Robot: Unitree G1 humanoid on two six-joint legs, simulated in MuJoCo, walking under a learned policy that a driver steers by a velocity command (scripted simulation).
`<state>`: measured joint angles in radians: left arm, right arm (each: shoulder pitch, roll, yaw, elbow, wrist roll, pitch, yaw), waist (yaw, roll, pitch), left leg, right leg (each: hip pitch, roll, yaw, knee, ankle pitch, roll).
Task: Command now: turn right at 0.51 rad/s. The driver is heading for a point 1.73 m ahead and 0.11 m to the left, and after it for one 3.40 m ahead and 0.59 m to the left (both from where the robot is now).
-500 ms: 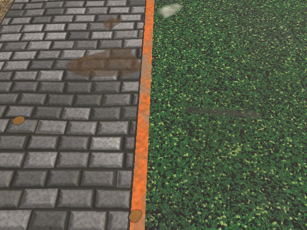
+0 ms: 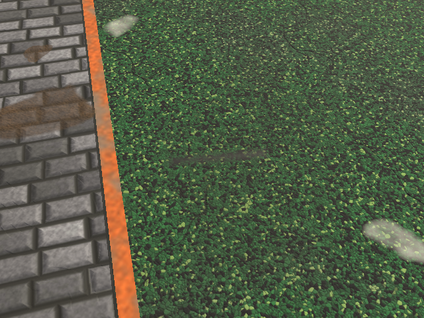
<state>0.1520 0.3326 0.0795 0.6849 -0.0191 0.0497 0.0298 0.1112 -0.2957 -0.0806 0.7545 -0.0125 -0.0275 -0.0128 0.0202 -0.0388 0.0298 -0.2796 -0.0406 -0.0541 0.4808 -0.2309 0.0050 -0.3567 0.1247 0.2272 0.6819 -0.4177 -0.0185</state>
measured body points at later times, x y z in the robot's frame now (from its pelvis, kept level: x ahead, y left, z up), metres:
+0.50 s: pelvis +0.04 -0.03 +0.01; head +0.05 -0.05 +0.46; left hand +0.12 +0.24 -0.10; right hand +0.16 -0.32 -0.10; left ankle +0.08 +0.11 -0.67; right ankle -0.03 -0.13 -0.73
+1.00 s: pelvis +0.28 +0.02 +0.01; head +0.30 +0.03 +0.46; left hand +0.44 +0.28 -0.09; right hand +0.31 -0.26 -0.10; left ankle +0.27 +0.10 -0.73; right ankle +0.33 -0.15 -0.66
